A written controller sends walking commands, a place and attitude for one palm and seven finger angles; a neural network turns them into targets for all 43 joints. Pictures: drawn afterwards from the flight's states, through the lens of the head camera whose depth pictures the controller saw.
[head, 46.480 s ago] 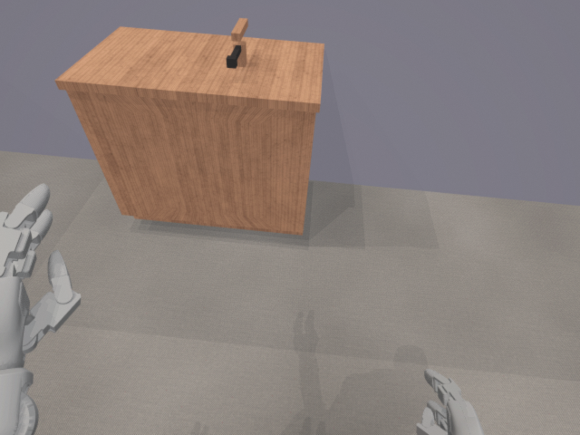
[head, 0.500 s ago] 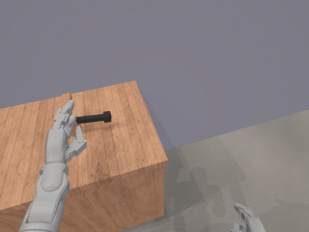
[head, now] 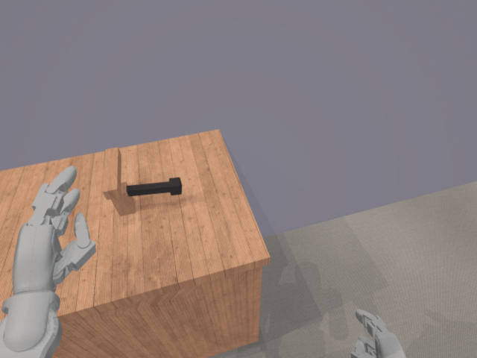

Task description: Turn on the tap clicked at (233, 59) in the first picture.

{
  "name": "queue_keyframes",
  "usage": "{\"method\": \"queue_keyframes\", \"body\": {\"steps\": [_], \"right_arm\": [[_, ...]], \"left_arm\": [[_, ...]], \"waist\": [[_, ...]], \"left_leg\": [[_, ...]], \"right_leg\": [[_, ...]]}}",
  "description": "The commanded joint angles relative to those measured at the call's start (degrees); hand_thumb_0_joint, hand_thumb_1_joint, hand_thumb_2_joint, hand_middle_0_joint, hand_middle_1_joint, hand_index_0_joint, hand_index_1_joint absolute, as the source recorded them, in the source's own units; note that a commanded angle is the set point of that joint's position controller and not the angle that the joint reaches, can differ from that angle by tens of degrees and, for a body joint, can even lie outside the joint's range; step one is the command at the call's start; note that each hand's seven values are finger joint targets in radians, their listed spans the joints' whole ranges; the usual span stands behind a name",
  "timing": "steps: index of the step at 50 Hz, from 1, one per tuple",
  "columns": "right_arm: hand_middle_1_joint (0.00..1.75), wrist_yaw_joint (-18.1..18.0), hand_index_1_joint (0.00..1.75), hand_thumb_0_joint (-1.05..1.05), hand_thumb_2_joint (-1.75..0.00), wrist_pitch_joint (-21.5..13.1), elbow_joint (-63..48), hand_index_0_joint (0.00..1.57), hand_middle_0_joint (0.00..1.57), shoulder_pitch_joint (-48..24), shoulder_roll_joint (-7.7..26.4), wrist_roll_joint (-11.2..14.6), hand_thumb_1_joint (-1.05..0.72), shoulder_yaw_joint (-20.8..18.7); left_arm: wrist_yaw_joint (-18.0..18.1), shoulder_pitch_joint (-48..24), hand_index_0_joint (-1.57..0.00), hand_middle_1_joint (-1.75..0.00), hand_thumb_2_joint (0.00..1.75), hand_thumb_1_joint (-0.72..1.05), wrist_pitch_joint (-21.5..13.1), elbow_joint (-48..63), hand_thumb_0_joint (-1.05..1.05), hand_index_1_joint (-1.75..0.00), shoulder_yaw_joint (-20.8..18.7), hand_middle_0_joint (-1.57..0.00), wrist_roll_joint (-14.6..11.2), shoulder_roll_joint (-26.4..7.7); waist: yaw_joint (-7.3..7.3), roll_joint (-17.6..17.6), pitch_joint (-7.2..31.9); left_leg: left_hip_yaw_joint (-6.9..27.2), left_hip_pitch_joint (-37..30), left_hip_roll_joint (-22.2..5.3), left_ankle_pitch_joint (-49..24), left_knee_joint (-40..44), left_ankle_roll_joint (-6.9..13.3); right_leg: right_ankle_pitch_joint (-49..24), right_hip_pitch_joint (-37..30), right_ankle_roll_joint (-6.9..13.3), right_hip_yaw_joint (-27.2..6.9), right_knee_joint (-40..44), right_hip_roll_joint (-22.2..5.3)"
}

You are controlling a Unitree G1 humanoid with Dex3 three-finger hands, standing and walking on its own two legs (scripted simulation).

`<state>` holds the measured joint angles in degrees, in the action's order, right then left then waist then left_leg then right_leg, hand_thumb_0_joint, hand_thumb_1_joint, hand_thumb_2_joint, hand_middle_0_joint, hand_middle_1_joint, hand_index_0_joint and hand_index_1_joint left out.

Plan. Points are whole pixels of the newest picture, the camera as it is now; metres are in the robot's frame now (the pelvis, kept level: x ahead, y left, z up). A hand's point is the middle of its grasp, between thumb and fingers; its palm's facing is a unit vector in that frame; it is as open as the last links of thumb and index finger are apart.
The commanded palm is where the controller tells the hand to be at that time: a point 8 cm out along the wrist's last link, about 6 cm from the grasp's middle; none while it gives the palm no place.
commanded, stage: draw the hand back beside the body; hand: left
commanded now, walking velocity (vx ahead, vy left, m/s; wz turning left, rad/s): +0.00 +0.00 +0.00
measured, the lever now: (175, 186) +0.46 +0.20 +0.00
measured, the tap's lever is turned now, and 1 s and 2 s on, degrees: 80 80 80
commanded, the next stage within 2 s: step back with the hand held close in 0.40 s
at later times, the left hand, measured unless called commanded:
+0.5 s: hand (74, 260) +0.19 +0.23 +0.15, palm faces +0.40 -0.84 -0.35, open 7.5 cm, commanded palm +0.15 +0.27 +0.17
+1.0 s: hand (46, 294) +0.15 +0.24 +0.15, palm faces +0.34 -0.82 -0.47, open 7.5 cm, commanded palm +0.10 +0.28 +0.17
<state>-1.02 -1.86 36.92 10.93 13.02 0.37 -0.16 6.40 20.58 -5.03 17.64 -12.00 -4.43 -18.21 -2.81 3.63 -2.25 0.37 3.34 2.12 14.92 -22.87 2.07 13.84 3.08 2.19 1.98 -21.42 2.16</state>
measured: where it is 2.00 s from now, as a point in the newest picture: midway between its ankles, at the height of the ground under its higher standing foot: outside the picture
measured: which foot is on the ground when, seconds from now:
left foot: down 0.00-1.00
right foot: down 0.00-1.00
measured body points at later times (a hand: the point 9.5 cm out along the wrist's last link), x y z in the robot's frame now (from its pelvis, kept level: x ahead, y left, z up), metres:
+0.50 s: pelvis -0.01 -0.01 +0.00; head -0.03 -0.03 +0.45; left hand +0.16 +0.28 +0.17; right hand +0.18 -0.23 -0.09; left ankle -0.02 +0.09 -0.74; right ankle -0.02 -0.09 -0.74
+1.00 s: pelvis -0.06 +0.01 -0.01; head -0.05 -0.01 +0.44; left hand +0.12 +0.29 +0.18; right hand +0.11 -0.24 -0.09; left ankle -0.02 +0.09 -0.74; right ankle -0.02 -0.09 -0.74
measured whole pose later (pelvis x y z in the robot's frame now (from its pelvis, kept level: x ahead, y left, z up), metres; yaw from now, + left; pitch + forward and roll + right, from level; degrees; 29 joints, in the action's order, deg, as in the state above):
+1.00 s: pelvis -0.06 +0.01 -0.01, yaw -1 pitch -1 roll +0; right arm -3.5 0.9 32.0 10.9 13.8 1.0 -1.2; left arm 6.7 29.3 -9.4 26.3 -18.7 -2.5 -22.3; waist -1.3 2.6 -1.7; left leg -1.1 15.8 2.1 11.4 -27.8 2.7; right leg 10.0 15.8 1.5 1.2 -26.5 1.9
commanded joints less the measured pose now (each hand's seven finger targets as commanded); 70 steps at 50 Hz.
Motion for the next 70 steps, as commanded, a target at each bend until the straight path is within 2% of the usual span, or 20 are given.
{"method": "queue_keyframes", "body": {"steps": [1, 6, 11, 25, 26, 27, 29, 30, 35, 41, 46, 50, 55, 56, 58, 61, 62, 67, 69, 70], "right_arm": [[0.30, -0.74, 0.30, 0.00, -0.90, -3.53, -9.29, 0.20, 0.20, -6.70, 6.31, 0.18, -0.90, -2.59], [0.30, -0.81, 0.30, 0.00, -0.90, -3.66, -9.49, 0.20, 0.20, -6.63, 6.31, 0.33, -0.90, -2.81], [0.30, -1.27, 0.30, 0.00, -0.90, -3.92, -9.15, 0.20, 0.20, -7.15, 6.39, 0.52, -0.90, -2.81], [0.30, -1.54, 0.30, 0.00, -0.90, -4.32, -9.26, 0.20, 0.20, -7.67, 6.03, 0.31, -0.90, -2.57], [0.30, -1.50, 0.30, 0.00, -0.90, -4.42, -9.42, 0.20, 0.20, -7.80, 6.10, 0.33, -0.90, -2.44], [0.30, -2.03, 0.30, 0.00, -0.90, -3.89, -11.36, 0.20, 0.20, -8.37, 6.23, 0.72, -0.90, -2.12], [0.30, -2.26, 0.30, 0.00, -0.90, -2.94, -10.23, 0.20, 0.20, -6.77, 5.57, 0.44, -0.90, -2.25], [0.30, -2.20, 0.30, 0.00, -0.90, -2.27, -10.88, 0.20, 0.20, -6.61, 5.91, 0.40, -0.90, -2.45], [0.30, -2.37, 0.30, 0.00, -0.90, -0.20, -12.94, 0.20, 0.20, -6.66, 6.65, 0.62, -0.90, -2.94], [0.30, -3.05, 0.30, 0.00, -0.90, 0.68, -14.29, 0.20, 0.20, -7.11, 6.84, 0.52, -0.90, -3.20], [0.30, -3.24, 0.30, 0.00, -0.90, -0.02, -14.30, 0.20, 0.20, -6.51, 7.23, 0.53, -0.90, -3.44], [0.30, -3.33, 0.30, 0.00, -0.90, -1.01, -14.24, 0.20, 0.20, -5.87, 7.19, 0.70, -0.90, -3.46], [0.30, -3.23, 0.30, 0.00, -0.90, -2.25, -13.76, 0.20, 0.20, -4.81, 7.25, 0.53, -0.90, -3.51], [0.30, -3.28, 0.30, 0.00, -0.90, -2.45, -13.49, 0.20, 0.20, -5.04, 7.77, 0.40, -0.90, -3.56], [0.30, -3.36, 0.30, 0.00, -0.90, -2.95, -13.66, 0.20, 0.20, -5.01, 7.44, 0.27, -0.90, -3.31], [0.30, -3.48, 0.30, 0.00, -0.90, -3.53, -13.56, 0.20, 0.20, -5.08, 8.22, 0.05, -0.90, -3.56], [0.30, -3.51, 0.30, 0.00, -0.90, -3.72, -13.72, 0.20, 0.20, -4.95, 7.72, 0.09, -0.90, -3.46], [0.30, -3.22, 0.30, 0.00, -0.90, -4.40, -13.79, 0.20, 0.20, -5.13, 7.24, 0.05, -0.90, -3.91], [0.30, -2.87, 0.30, 0.00, -0.90, -4.36, -13.50, 0.20, 0.20, -4.35, 7.08, 0.08, -0.90, -4.17], [0.30, -2.74, 0.30, 0.00, -0.90, -4.28, -13.14, 0.20, 0.20, -3.63, 6.76, -0.03, -0.90, -4.30]], "left_arm": [[1.31, -4.40, -0.20, -0.30, 0.90, 0.90, -4.43, 16.03, 0.00, -0.30, -8.80, -0.20, -0.05, -11.88], [1.29, 0.90, -0.20, -0.30, 0.90, 0.90, -4.72, 17.33, 0.00, -0.30, -10.92, -0.20, -0.57, -12.22], [1.34, -2.41, -0.20, -0.30, 0.90, 0.90, -4.96, 16.29, 0.00, -0.30, -8.38, -0.20, -0.34, -10.43], [1.67, -1.17, -0.20, -0.30, 0.90, 0.90, -5.51, 16.22, 0.00, -0.30, -9.64, -0.20, -0.45, -11.33], [1.67, -3.70, -0.20, -0.30, 0.90, 0.90, -5.69, 18.44, 0.00, -0.30, -9.50, -0.20, -0.44, -11.87], [1.86, -11.77, -0.20, -0.30, 0.90, 0.90, -7.58, 22.86, 0.00, -0.30, -18.32, -0.20, -0.23, -20.33], [0.66, -1.08, -0.20, -0.30, 0.90, 0.90, -7.26, 13.43, 0.00, -0.30, -12.62, -0.20, 0.25, -12.23], [0.27, 1.12, -0.20, -0.30, 0.90, 0.90, -6.98, 12.55, 0.00, -0.30, -11.11, -0.20, 0.44, -10.73], [0.56, 4.44, -0.20, -0.30, 0.90, 0.90, -6.90, 15.88, 0.00, -0.30, -11.17, -0.20, 0.87, -11.59], [1.43, 5.51, -0.20, -0.30, 0.90, 0.90, -7.69, 20.95, 0.00, -0.30, -15.53, -0.20, 1.02, -16.28], [1.71, 6.23, -0.20, -0.30, 0.90, 0.90, -8.03, 20.50, 0.00, -0.30, -14.51, -0.20, 1.41, -14.45], [1.98, 5.42, -0.20, -0.30, 0.90, 0.90, -8.30, 18.34, 0.00, -0.30, -13.25, -0.20, 2.11, -12.74], [2.60, 2.70, -0.20, -0.30, 0.90, 0.90, -9.06, 19.57, 0.00, -0.30, -12.63, -0.20, 2.80, -13.00], [2.79, 1.97, -0.20, -0.30, 0.90, 0.90, -9.37, 20.87, 0.00, -0.30, -13.60, -0.20, 2.91, -14.47], [2.99, 1.93, -0.20, -0.30, 0.90, 0.90, -9.64, 21.08, 0.00, -0.30, -13.08, -0.20, 3.17, -13.19], [3.21, 2.49, -0.20, -0.30, 0.90, 0.90, -10.48, 21.42, 0.00, -0.30, -15.64, -0.20, 4.07, -14.53], [3.01, 2.19, -0.20, -0.30, 0.90, 0.90, -10.60, 21.60, 0.00, -0.30, -14.59, -0.20, 4.39, -12.61], [1.97, 3.84, -0.20, -0.30, 0.90, 0.90, -11.15, 20.14, 0.00, -0.30, -15.72, -0.20, 5.22, -12.19], [1.68, 3.43, -0.20, -0.30, 0.90, 0.90, -11.44, 20.89, 0.00, -0.30, -15.37, -0.20, 5.13, -12.02], [1.72, 3.00, -0.20, -0.30, 0.90, 0.90, -11.44, 20.88, 0.00, -0.30, -15.17, -0.20, 4.80, -12.22]], "waist": [[0.05, 1.98, 6.95], [-0.11, 0.19, 5.38], [0.72, -0.23, 3.24], [0.04, -0.18, 4.46], [0.19, 1.09, 4.42], [0.65, 0.51, 0.93], [1.50, -5.53, 4.20], [1.68, -5.32, 5.79], [1.32, -2.34, 10.31], [1.01, 0.41, 10.69], [1.36, 1.84, 9.50], [1.67, -1.83, 6.46], [2.16, -3.97, 4.95], [2.35, -1.11, 4.89], [2.27, -0.57, 5.08], [2.05, 4.91, 6.00], [2.03, 6.11, 6.44], [1.88, 4.91, 5.58], [2.07, 0.26, 4.92], [2.31, -4.11, 4.54]], "left_leg": [[2.66, -0.56, -4.02, -19.97, 1.80, -1.87], [2.64, 1.50, -4.10, -17.76, 1.57, -1.60], [2.79, 2.00, -3.86, -12.79, 1.67, -1.05], [2.31, 2.88, -3.30, -11.61, 1.30, -0.49], [2.54, 2.86, -3.19, -10.98, 1.59, -0.64], [3.87, 5.21, -4.99, -8.04, -0.26, 0.97], [4.14, 3.53, -5.12, -10.29, -2.99, 0.87], [3.60, 2.99, -5.43, -12.31, -3.37, 0.90], [4.07, 3.79, -7.47, -19.60, -1.78, 0.82], [6.19, 8.27, -8.29, -19.07, -0.13, 0.83], [7.59, 13.99, -8.99, -8.20, 2.17, 1.48], [8.04, 20.57, -8.43, 8.31, 2.85, 2.38], [8.26, 21.06, -7.12, 13.77, -0.53, 2.28], [9.07, 21.36, -7.51, 14.33, 0.24, 2.46], [10.21, 24.01, -8.48, 15.96, 2.49, 2.88], [13.54, 32.84, -11.18, 22.53, 8.59, 4.40], [14.86, 35.87, -12.31, 24.44, 10.65, 5.00], [14.85, 42.33, -13.50, 27.13, 9.61, 6.36], [11.61, 40.55, -11.24, 24.58, 3.74, 5.55], [9.15, 37.36, -8.77, 22.53, -1.35, 4.25]], "right_leg": [[-14.95, -0.45, 0.07, -1.84, 1.74, -2.71], [-14.07, 0.09, 0.03, -1.73, 1.77, -2.77], [-10.47, 2.71, -0.07, -1.91, 2.19, -2.80], [-11.08, 1.24, 0.07, -2.18, 2.18, -3.17], [-10.50, 1.16, 0.13, -2.28, 2.40, -3.22], [-16.08, 5.98, 0.02, -10.38, 5.05, -6.56], [-22.54, 5.87, -0.03, -10.53, 3.95, -9.49], [-25.06, 5.60, -0.40, -10.10, 2.93, -9.83], [-24.02, 4.56, -1.20, -7.87, -0.54, -8.67], [-19.17, 4.76, -1.24, -7.22, -2.77, -7.42], [-11.49, 5.08, -1.51, -7.31, -3.79, -6.08], [-2.60, 6.36, -1.62, -8.82, -1.69, -6.07], [8.21, 11.99, -0.43, -11.13, 2.20, -7.78], [8.03, 12.13, -0.28, -11.19, 1.45, -7.45], [6.84, 9.76, -1.07, -9.38, -1.03, -6.03], [2.26, 0.51, -2.43, -6.72, -8.09, -2.61], [-0.68, -3.15, -2.85, -5.36, -12.13, -1.39], [-5.33, -6.92, -3.27, -6.41, -17.47, -0.03], [-6.14, -3.07, -2.21, -10.30, -13.78, -2.23], [-4.14, 2.00, -0.92, -14.81, -8.54, -5.15]]}}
